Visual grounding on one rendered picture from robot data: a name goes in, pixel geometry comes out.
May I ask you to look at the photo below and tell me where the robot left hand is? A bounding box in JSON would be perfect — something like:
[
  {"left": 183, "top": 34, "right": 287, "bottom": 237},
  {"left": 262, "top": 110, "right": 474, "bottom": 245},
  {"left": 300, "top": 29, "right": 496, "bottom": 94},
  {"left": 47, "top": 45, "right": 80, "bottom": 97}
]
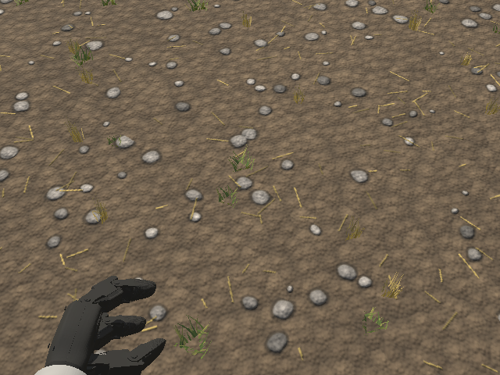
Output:
[{"left": 45, "top": 276, "right": 166, "bottom": 375}]

